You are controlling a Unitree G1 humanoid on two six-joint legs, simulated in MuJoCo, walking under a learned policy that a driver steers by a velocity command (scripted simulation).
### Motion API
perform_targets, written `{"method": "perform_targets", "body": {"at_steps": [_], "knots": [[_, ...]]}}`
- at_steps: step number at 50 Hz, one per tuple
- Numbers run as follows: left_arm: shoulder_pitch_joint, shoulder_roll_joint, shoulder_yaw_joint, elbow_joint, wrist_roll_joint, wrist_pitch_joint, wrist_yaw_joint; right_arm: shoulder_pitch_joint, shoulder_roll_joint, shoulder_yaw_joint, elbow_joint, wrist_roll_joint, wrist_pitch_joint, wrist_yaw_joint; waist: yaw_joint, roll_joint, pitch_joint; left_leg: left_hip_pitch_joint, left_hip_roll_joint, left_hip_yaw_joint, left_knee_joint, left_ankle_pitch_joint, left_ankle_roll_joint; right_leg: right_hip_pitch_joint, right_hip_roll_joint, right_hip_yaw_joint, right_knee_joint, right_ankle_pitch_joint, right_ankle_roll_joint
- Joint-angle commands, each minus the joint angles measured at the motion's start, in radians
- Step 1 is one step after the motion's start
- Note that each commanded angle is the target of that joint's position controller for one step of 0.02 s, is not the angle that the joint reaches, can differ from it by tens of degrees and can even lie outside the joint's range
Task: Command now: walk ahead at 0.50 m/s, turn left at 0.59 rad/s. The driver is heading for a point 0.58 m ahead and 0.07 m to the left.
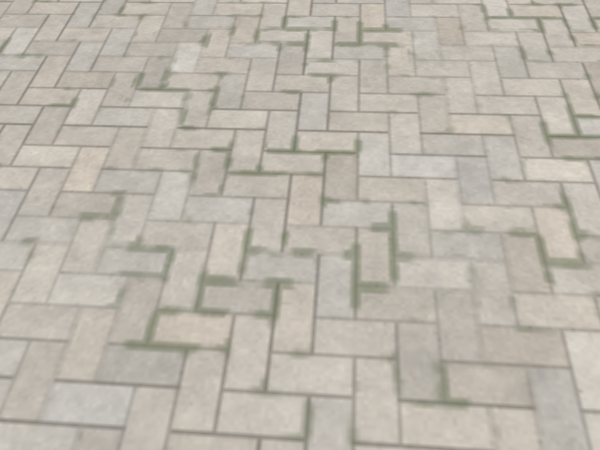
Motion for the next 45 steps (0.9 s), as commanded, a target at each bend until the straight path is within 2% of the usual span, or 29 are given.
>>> {"method": "perform_targets", "body": {"at_steps": [1,4,8,11,14,16,17,18,19,20,21,22,23,24,25,26,27,28,30,34,37,41,43,44,45], "knots": [[0.111,0.103,0.033,-0.008,-0.013,-0.024,0.0,0.018,-0.053,-0.009,-0.065,-0.014,0.014,0.023,0.037,-0.155,-0.031,-0.218,0.097,-0.015,0.042,0.068,-0.021,0.203,-0.266,0.262,-0.289,0.103,-0.108],[0.14,0.113,0.042,0.014,-0.023,-0.042,-0.009,-0.055,-0.038,-0.004,-0.098,-0.014,0.025,0.037,0.035,-0.141,-0.024,-0.29,0.114,-0.008,0.027,0.138,-0.032,0.225,-0.274,0.163,-0.323,0.211,-0.125],[0.174,0.116,0.047,0.044,-0.021,-0.039,-0.011,-0.183,-0.018,0.006,-0.145,-0.012,0.025,0.048,0.054,-0.129,0.012,-0.363,0.125,0.023,-0.105,0.262,-0.048,0.254,-0.255,0.033,-0.343,0.282,-0.122],[0.189,0.126,0.052,0.06,-0.021,-0.036,-0.011,-0.278,0.007,0.021,-0.174,-0.01,0.018,0.061,0.076,-0.129,0.033,-0.307,0.127,0.074,-0.292,0.357,-0.036,0.258,-0.241,-0.051,-0.337,0.294,-0.104],[0.229,0.15,0.06,0.084,-0.021,-0.027,-0.004,-0.353,0.008,0.026,-0.205,-0.014,0.016,0.069,0.097,-0.126,0.055,-0.271,0.119,0.13,-0.417,0.315,-0.003,0.32,-0.269,-0.09,-0.318,0.347,-0.091],[0.248,0.165,0.063,0.1,-0.018,-0.015,0.002,-0.364,0.0,0.024,-0.216,-0.02,0.016,0.066,0.096,-0.127,0.051,-0.231,0.09,0.167,-0.473,0.234,0.029,0.378,-0.281,-0.124,-0.254,0.499,-0.078],[0.251,0.18,0.065,0.105,-0.017,-0.008,0.005,-0.347,-0.006,0.02,-0.214,-0.023,0.017,0.06,0.083,-0.136,0.031,-0.183,0.058,0.189,-0.491,0.178,0.049,0.401,-0.284,-0.147,-0.186,0.667,-0.07],[0.254,0.198,0.069,0.111,-0.016,0.0,0.009,-0.298,-0.018,0.013,-0.203,-0.026,0.015,0.053,0.059,-0.147,-0.007,-0.113,0.019,0.205,-0.506,0.122,0.071,0.42,-0.285,-0.165,-0.079,0.828,-0.065],[0.254,0.211,0.071,0.112,-0.017,0.009,0.011,-0.195,-0.035,0.001,-0.175,-0.03,0.009,0.044,0.013,-0.141,-0.072,0.006,-0.024,0.207,-0.543,0.099,0.098,0.409,-0.281,-0.18,0.085,0.897,-0.061],[0.242,0.208,0.068,0.1,-0.019,0.015,0.011,-0.024,-0.066,-0.018,-0.118,-0.038,0.0,0.031,-0.066,-0.092,-0.171,0.242,-0.036,0.171,-0.615,0.138,0.131,0.295,-0.258,-0.202,0.324,0.773,-0.036],[0.272,0.127,0.046,0.049,-0.025,0.012,0.002,0.074,-0.173,-0.049,-0.104,-0.043,0.0,0.013,-0.078,0.068,-0.294,0.553,0.216,-0.181,-0.65,-0.028,0.209,-0.023,-0.199,-0.2,0.647,0.262,0.006],[0.224,0.107,0.044,-0.024,-0.019,0.006,-0.012,0.05,-0.257,-0.07,-0.132,-0.003,0.008,0.007,-0.048,0.205,-0.371,0.705,0.428,-0.721,-0.808,0.066,0.34,-0.346,0.006,-0.065,0.927,-0.371,0.057],[0.096,0.156,0.052,-0.046,-0.008,0.002,-0.014,0.066,-0.226,-0.067,-0.12,0.011,0.016,-0.002,-0.091,0.042,-0.27,0.666,0.392,-0.601,-0.827,0.187,0.318,-0.46,-0.05,0.072,0.943,-0.283,0.048],[0.084,0.129,0.041,-0.05,-0.022,-0.01,-0.016,0.027,-0.177,-0.053,-0.101,0.015,0.013,-0.012,-0.048,0.014,-0.147,0.531,0.368,-0.456,-0.822,0.315,0.294,-0.452,-0.092,0.072,0.875,-0.193,0.041],[0.107,0.12,0.038,-0.032,-0.021,-0.013,-0.014,-0.011,-0.128,-0.038,-0.094,0.014,0.007,-0.015,0.005,-0.034,-0.072,0.394,0.309,-0.358,-0.833,0.44,0.247,-0.38,-0.124,0.072,0.767,-0.159,0.039],[0.123,0.119,0.039,-0.027,-0.005,0.0,-0.014,-0.046,-0.104,-0.029,-0.095,0.019,0.0,-0.018,0.046,-0.033,-0.043,0.299,0.258,-0.292,-0.845,0.517,0.223,-0.312,-0.138,0.078,0.71,-0.163,0.047],[0.159,0.117,0.038,-0.013,0.008,0.019,-0.017,-0.075,-0.086,-0.022,-0.102,0.02,-0.008,-0.016,0.073,-0.021,-0.053,0.246,0.227,-0.248,-0.86,0.546,0.212,-0.253,-0.142,0.078,0.678,-0.158,0.055],[0.183,0.109,0.037,-0.001,0.012,0.034,-0.022,-0.074,-0.071,-0.015,-0.099,0.019,-0.02,-0.012,0.084,-0.017,-0.07,0.23,0.218,-0.22,-0.872,0.589,0.212,-0.228,-0.136,0.063,0.659,-0.15,0.059],[0.182,0.084,0.032,0.013,0.008,0.047,-0.033,-0.038,-0.069,-0.011,-0.07,0.019,-0.037,-0.008,0.084,-0.013,-0.063,0.208,0.203,-0.166,-0.916,0.598,0.201,-0.229,-0.135,0.041,0.593,-0.08,0.062],[0.034,0.081,0.033,-0.014,-0.005,0.049,-0.041,0.04,-0.074,-0.006,-0.023,0.019,-0.05,-0.004,0.028,0.005,0.005,0.272,0.199,-0.106,-0.97,0.592,0.14,-0.336,-0.146,0.035,0.437,0.093,0.049],[-0.035,0.062,0.027,-0.03,-0.007,0.041,-0.041,0.074,-0.065,0.004,0.006,0.02,-0.053,-0.012,0.011,0.004,0.022,0.319,0.192,-0.047,-0.92,0.868,0.101,-0.32,-0.113,0.014,0.309,0.16,0.037],[-0.083,0.043,0.016,-0.03,-0.011,0.03,-0.036,0.107,-0.059,0.015,0.046,0.012,-0.046,-0.027,-0.013,0.028,0.018,0.359,0.186,-0.016,-0.847,0.994,0.07,-0.214,-0.041,-0.025,0.152,0.19,0.009],[-0.028,0.059,0.021,-0.007,-0.007,0.022,-0.028,0.09,-0.068,0.016,0.059,0.008,-0.044,-0.036,0.015,0.044,0.002,0.386,0.202,-0.034,-0.769,1.091,0.059,-0.132,-0.004,-0.021,0.101,0.129,-0.019],[0.045,0.077,0.027,0.022,-0.005,0.016,-0.021,0.074,-0.076,0.014,0.062,0.008,-0.044,-0.041,0.046,0.049,-0.021,0.401,0.204,-0.047,-0.701,1.152,0.05,-0.062,0.019,-0.015,0.066,0.102,-0.036],[0.14,0.086,0.032,0.057,-0.002,0.004,-0.013,0.05,-0.086,0.012,0.066,0.013,-0.045,-0.043,0.097,0.033,-0.052,0.408,0.185,-0.039,-0.586,1.139,0.038,0.035,0.027,-0.011,-0.034,0.163,-0.054]]}}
